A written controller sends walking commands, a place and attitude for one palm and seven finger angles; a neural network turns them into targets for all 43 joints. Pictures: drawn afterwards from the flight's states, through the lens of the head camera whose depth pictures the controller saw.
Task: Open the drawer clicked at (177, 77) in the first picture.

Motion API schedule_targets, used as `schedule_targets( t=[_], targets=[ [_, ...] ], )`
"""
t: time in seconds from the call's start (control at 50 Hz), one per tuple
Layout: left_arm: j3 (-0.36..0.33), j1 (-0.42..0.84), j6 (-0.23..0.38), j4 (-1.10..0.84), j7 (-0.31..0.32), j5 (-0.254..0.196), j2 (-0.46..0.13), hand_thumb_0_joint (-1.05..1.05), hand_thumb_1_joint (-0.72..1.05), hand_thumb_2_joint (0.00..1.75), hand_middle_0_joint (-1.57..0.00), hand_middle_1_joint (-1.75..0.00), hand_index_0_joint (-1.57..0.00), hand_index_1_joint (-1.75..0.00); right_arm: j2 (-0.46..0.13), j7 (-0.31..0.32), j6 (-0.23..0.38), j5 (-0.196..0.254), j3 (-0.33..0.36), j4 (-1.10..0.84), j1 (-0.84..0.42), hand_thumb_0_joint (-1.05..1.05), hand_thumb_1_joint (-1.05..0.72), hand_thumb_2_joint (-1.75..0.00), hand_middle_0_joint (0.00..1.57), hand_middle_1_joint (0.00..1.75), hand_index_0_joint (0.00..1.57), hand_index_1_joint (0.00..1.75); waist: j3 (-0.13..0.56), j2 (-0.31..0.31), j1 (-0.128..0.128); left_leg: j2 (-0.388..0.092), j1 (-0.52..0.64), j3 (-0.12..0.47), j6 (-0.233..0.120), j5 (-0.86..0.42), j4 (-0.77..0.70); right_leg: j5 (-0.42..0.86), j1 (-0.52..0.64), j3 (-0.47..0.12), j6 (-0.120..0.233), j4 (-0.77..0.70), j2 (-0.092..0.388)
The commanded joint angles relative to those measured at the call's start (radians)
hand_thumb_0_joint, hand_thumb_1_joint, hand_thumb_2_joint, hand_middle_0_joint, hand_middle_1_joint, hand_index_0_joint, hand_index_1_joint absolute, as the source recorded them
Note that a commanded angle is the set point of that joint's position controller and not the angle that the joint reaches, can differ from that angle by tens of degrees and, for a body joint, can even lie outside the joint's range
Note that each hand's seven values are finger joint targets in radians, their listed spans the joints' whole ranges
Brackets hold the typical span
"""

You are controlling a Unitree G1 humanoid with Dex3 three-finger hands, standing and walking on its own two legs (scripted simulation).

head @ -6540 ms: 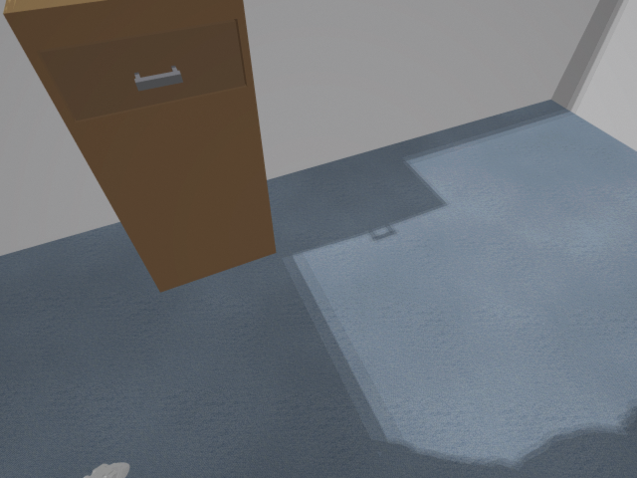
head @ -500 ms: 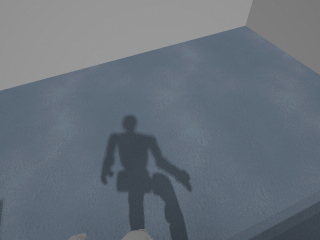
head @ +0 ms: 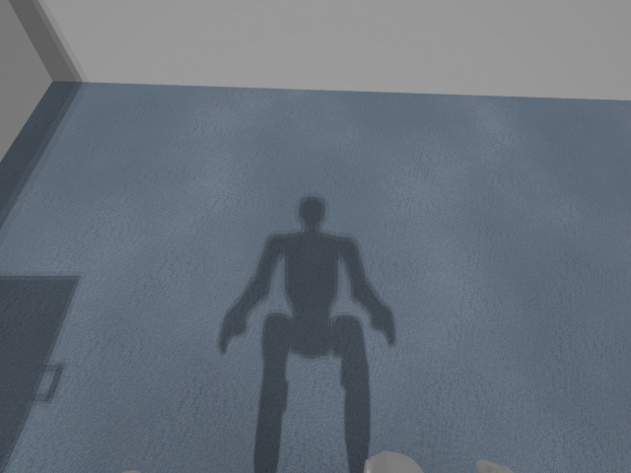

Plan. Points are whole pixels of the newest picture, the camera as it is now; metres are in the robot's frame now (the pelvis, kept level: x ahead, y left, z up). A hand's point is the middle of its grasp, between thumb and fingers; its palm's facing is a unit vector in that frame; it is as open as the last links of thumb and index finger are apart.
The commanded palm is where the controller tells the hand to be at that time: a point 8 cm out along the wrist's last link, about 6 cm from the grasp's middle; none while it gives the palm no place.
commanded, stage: turn to face it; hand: left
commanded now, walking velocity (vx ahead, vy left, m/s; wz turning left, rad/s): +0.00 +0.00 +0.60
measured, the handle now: out of the picture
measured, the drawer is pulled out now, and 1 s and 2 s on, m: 0.00 0.00 0.00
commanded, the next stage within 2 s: none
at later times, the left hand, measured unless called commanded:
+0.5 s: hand out of the picture +0.03 +0.17 -0.15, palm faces +0.30 -0.91 -0.27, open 7.4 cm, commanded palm none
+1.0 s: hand out of the picture -0.04 +0.24 -0.15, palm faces +0.59 -0.77 -0.25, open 7.4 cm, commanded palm none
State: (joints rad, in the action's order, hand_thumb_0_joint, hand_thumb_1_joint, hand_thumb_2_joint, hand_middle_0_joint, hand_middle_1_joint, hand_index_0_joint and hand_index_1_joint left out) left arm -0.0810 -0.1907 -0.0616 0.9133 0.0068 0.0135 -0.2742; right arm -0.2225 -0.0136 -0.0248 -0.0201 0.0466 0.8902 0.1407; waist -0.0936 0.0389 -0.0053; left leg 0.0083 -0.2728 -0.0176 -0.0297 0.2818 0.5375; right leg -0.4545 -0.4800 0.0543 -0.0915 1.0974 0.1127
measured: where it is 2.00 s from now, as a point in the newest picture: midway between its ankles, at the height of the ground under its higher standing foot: outside the picture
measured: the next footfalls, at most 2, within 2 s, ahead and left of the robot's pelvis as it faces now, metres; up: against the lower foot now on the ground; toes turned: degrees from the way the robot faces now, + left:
right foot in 0.22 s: +0.07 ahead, -0.15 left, +0.00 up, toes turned +6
left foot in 0.66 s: -0.01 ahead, +0.10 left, +0.00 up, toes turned +31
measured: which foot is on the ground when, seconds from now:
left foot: down 0.00-0.22, up 0.24-0.64, down 0.66-1.00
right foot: up 0.00-0.20, down 0.22-0.66, up 0.68-1.00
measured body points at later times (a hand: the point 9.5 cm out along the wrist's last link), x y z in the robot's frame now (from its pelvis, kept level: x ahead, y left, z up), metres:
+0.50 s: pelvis +0.01 -0.04 +0.00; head +0.05 -0.05 +0.45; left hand +0.01 +0.22 -0.12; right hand +0.16 -0.28 -0.15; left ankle -0.05 +0.09 -0.66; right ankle +0.03 -0.15 -0.73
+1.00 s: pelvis -0.01 +0.00 +0.01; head +0.01 +0.04 +0.46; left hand -0.08 +0.28 -0.13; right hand +0.20 -0.16 -0.12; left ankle -0.04 +0.08 -0.73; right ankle +0.09 -0.14 -0.66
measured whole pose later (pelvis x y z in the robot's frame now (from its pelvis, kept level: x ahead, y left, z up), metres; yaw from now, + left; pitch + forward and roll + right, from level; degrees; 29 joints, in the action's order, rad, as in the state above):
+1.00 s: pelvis -0.01 +0.00 +0.01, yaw +36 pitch +0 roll -1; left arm -0.07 -0.15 -0.06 0.89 0.01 0.01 -0.27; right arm -0.21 -0.01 -0.03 -0.02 0.04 0.91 0.20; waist -0.06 0.02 0.02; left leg 0.06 -0.25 0.06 -0.06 0.21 0.45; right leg -0.40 -0.47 0.00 -0.11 1.01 0.09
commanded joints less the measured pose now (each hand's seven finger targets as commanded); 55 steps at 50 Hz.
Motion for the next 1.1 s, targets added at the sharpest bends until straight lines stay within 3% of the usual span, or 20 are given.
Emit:
schedule_targets(
  t=[0.0,0.1,0.16,0.18,0.2,0.22,0.24,0.28,0.32,0.42,0.54,0.58,0.6,0.62,0.64,0.66,0.74,0.78,0.98,1.08],
  targets=[
    [-0.008,0.040,0.029,-0.111,0.004,0.000,-0.059,0.00,0.90,0.90,-0.20,-0.30,-0.20,-0.30,-0.215,0.017,0.012,-0.003,0.064,-0.054,0.039,0.00,-0.90,-0.90,0.20,0.30,0.20,0.30,0.131,-0.173,0.037,-0.234,0.126,0.266,-0.139,-0.424,-0.183,0.025,-0.028,-0.038,-0.008,-0.094,-0.021],
    [-0.001,0.042,0.041,-0.136,0.009,-0.006,-0.044,0.00,0.90,0.90,-0.20,-0.30,-0.20,-0.30,-0.226,0.014,0.003,-0.007,0.076,-0.055,0.036,0.00,-0.90,-0.90,0.20,0.30,0.20,0.30,0.154,-0.209,0.034,-0.210,0.099,0.333,-0.135,-0.483,-0.129,0.018,0.090,-0.024,0.003,-0.324,-0.075],
    [-0.003,-0.039,0.056,-0.123,0.015,-0.010,-0.063,0.00,0.90,0.90,-0.20,-0.30,-0.20,-0.30,-0.214,0.012,-0.001,0.001,0.080,-0.065,0.010,0.00,-0.90,-0.90,0.20,0.30,0.20,0.30,0.179,-0.189,-0.011,-0.164,0.015,0.346,-0.090,-0.476,-0.040,0.187,0.283,-0.013,0.012,-0.597,-0.090],
    [-0.012,-0.080,0.067,-0.116,0.019,-0.005,-0.103,0.00,0.90,0.90,-0.20,-0.30,-0.20,-0.30,-0.183,0.009,0.001,0.008,0.076,-0.073,0.013,0.00,-0.90,-0.90,0.20,0.30,0.20,0.30,0.193,-0.098,-0.031,-0.108,-0.090,0.308,-0.035,-0.322,0.037,0.279,0.421,-0.067,0.028,-0.727,-0.020],
    [-0.031,-0.109,0.077,-0.114,0.030,0.012,-0.199,0.00,0.90,0.90,-0.20,-0.30,-0.20,-0.30,-0.110,0.002,0.004,0.016,0.063,-0.093,0.038,0.00,-0.90,-0.90,0.20,0.30,0.20,0.30,0.217,0.195,-0.039,0.036,-0.287,0.128,0.050,0.046,0.249,0.405,0.563,-0.331,0.120,-0.799,0.253],
    [-0.026,-0.101,0.069,-0.125,0.028,0.011,-0.233,0.00,0.90,0.90,-0.20,-0.30,-0.20,-0.30,-0.120,0.004,-0.001,0.006,0.069,-0.108,0.038,0.00,-0.90,-0.90,0.20,0.30,0.20,0.30,0.198,0.221,-0.035,0.054,-0.324,0.081,0.069,0.334,0.459,0.499,0.468,-0.388,0.223,-0.788,0.404],
    [-0.029,-0.076,0.071,-0.124,0.035,0.006,-0.190,0.00,0.90,0.90,-0.20,-0.30,-0.20,-0.30,-0.141,0.004,-0.018,0.001,0.074,-0.099,0.011,0.00,-0.90,-0.90,0.20,0.30,0.20,0.30,0.170,0.242,-0.037,0.016,-0.309,0.119,0.064,0.318,0.596,0.477,0.374,-0.373,0.241,-0.798,0.379],
    [-0.004,0.020,0.070,-0.142,0.030,0.006,-0.126,0.00,0.90,0.90,-0.20,-0.30,-0.20,-0.30,-0.131,-0.010,-0.029,-0.003,0.074,-0.060,0.020,0.00,-0.90,-0.90,0.20,0.30,0.20,0.30,0.059,0.118,0.016,-0.019,-0.322,0.090,0.080,0.168,0.721,0.440,0.291,-0.199,0.211,-0.778,0.258],
    [0.005,0.035,0.075,-0.147,0.028,0.009,-0.101,0.00,0.90,0.90,-0.20,-0.30,-0.20,-0.30,-0.115,-0.019,-0.033,-0.003,0.065,-0.041,0.048,0.00,-0.90,-0.90,0.20,0.30,0.20,0.30,0.065,0.141,0.027,-0.028,-0.313,0.052,0.097,0.104,0.712,0.502,0.310,-0.082,0.185,-0.759,0.207],
    [-0.002,-0.061,0.070,-0.104,0.028,0.014,-0.131,0.00,0.90,0.90,-0.20,-0.30,-0.20,-0.30,-0.102,-0.023,-0.039,0.002,0.053,-0.052,-0.038,0.00,-0.90,-0.90,0.20,0.30,0.20,0.30,0.077,0.150,-0.021,-0.039,-0.279,-0.016,0.113,0.135,0.525,0.600,0.387,-0.007,0.200,-0.741,0.228],
    [-0.021,-0.084,0.058,-0.078,0.024,0.019,-0.170,0.00,0.90,0.90,-0.20,-0.30,-0.20,-0.30,-0.091,-0.022,-0.020,0.011,0.033,-0.072,-0.076,0.00,-0.90,-0.90,0.20,0.30,0.20,0.30,0.125,0.183,-0.042,-0.036,-0.148,-0.087,0.086,0.161,0.226,0.686,0.427,0.042,0.202,-0.657,0.264],
    [-0.028,-0.069,0.053,-0.074,0.022,0.014,-0.180,0.00,0.90,0.90,-0.20,-0.30,-0.20,-0.30,-0.104,-0.018,-0.010,0.008,0.035,-0.062,-0.016,0.00,-0.90,-0.90,0.20,0.30,0.20,0.30,0.155,0.168,-0.010,-0.028,-0.049,-0.115,0.074,0.052,0.064,0.669,0.410,0.097,0.162,-0.574,0.259],
    [-0.029,-0.071,0.048,-0.074,0.018,0.006,-0.172,0.00,0.90,0.90,-0.20,-0.30,-0.20,-0.30,-0.134,-0.018,-0.003,0.005,0.042,-0.053,0.027,0.00,-0.90,-0.90,0.20,0.30,0.20,0.30,0.177,0.109,0.018,-0.030,0.082,-0.103,0.058,-0.067,-0.067,0.617,0.333,0.127,0.121,-0.472,0.240],
    [-0.025,-0.080,0.044,-0.092,0.011,-0.002,-0.136,0.00,0.90,0.90,-0.20,-0.30,-0.20,-0.30,-0.225,-0.014,0.009,-0.001,0.065,-0.043,0.102,0.00,-0.90,-0.90,0.20,0.30,0.20,0.30,0.237,-0.107,0.061,-0.172,0.288,0.096,-0.013,-0.295,-0.137,0.403,0.134,0.162,0.056,-0.261,0.164],
    [0.000,-0.036,0.044,-0.138,0.004,-0.003,-0.065,0.00,0.90,0.90,-0.20,-0.30,-0.20,-0.30,-0.327,-0.010,0.009,0.003,0.089,-0.036,0.170,0.00,-0.90,-0.90,0.20,0.30,0.20,0.30,0.233,-0.386,0.093,-0.411,0.375,0.387,-0.133,-0.716,-0.151,-0.211,-0.111,0.133,-0.008,-0.041,0.038],
    [0.002,0.026,0.028,-0.148,0.018,0.006,-0.080,0.00,0.90,0.90,-0.20,-0.30,-0.20,-0.30,-0.317,0.005,0.008,0.009,0.088,-0.001,0.222,0.00,-0.90,-0.90,0.20,0.30,0.20,0.30,0.252,-0.319,0.119,-0.425,0.343,0.390,-0.169,-0.759,-0.142,-0.221,-0.135,0.004,0.000,0.048,0.033],
    [-0.012,0.005,0.031,-0.086,0.004,0.003,-0.085,0.00,0.90,0.90,-0.20,-0.30,-0.20,-0.30,-0.212,0.023,0.017,0.003,0.052,-0.054,0.036,0.00,-0.90,-0.90,0.20,0.30,0.20,0.30,0.140,-0.182,0.026,-0.258,0.169,0.235,-0.123,-0.535,-0.172,0.031,-0.096,-0.038,-0.005,0.100,0.028],
    [-0.012,-0.017,0.028,-0.076,0.003,0.004,-0.084,0.00,0.90,0.90,-0.20,-0.30,-0.20,-0.30,-0.207,0.021,0.020,0.004,0.050,-0.057,0.026,0.00,-0.90,-0.90,0.20,0.30,0.20,0.30,0.138,-0.160,0.015,-0.231,0.143,0.223,-0.116,-0.478,-0.198,0.077,-0.067,-0.043,-0.011,0.069,0.016],
    [-0.004,0.097,0.034,-0.134,0.013,-0.002,-0.064,0.00,0.90,0.90,-0.20,-0.30,-0.20,-0.30,-0.212,0.020,0.011,-0.002,0.070,-0.033,0.110,0.00,-0.90,-0.90,0.20,0.30,0.20,0.30,0.133,-0.167,0.055,-0.218,0.171,0.391,-0.154,-0.415,-0.187,0.026,-0.047,-0.068,-0.014,-0.162,-0.042],
    [0.002,0.061,0.041,-0.144,0.020,-0.010,-0.054,0.00,0.90,0.90,-0.20,-0.30,-0.20,-0.30,-0.214,0.019,0.000,-0.006,0.077,-0.044,0.080,0.00,-0.90,-0.90,0.20,0.30,0.20,0.30,0.147,-0.211,0.032,-0.186,0.063,0.461,-0.143,-0.444,-0.146,0.027,0.131,-0.063,0.011,-0.368,-0.094]
  ],
)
